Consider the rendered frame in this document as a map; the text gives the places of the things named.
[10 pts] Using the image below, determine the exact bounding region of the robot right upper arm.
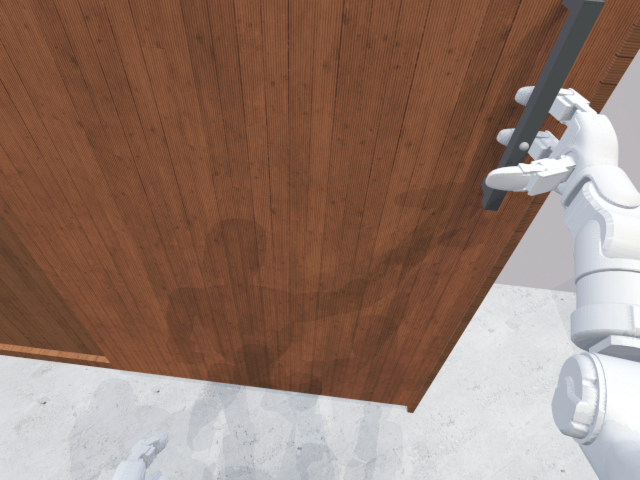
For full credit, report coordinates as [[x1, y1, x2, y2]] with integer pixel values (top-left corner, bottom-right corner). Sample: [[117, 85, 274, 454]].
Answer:
[[551, 352, 640, 480]]

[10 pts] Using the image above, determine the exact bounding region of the left robot hand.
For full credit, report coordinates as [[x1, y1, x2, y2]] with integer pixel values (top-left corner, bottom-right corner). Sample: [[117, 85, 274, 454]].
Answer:
[[110, 433, 169, 480]]

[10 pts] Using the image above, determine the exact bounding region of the wardrobe door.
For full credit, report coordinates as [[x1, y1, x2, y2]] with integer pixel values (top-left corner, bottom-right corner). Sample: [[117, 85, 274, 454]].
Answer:
[[0, 214, 105, 356], [0, 0, 640, 406]]

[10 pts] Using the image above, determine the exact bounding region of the robot right forearm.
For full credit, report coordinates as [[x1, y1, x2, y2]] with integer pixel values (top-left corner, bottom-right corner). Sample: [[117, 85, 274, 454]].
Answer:
[[561, 164, 640, 362]]

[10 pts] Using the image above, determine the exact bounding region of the handle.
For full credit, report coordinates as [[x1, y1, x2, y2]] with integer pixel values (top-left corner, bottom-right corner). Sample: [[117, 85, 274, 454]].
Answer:
[[481, 0, 605, 211]]

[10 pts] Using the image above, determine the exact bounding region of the right robot hand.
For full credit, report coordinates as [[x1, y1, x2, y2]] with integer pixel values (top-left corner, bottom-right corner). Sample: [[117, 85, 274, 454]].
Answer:
[[485, 86, 618, 196]]

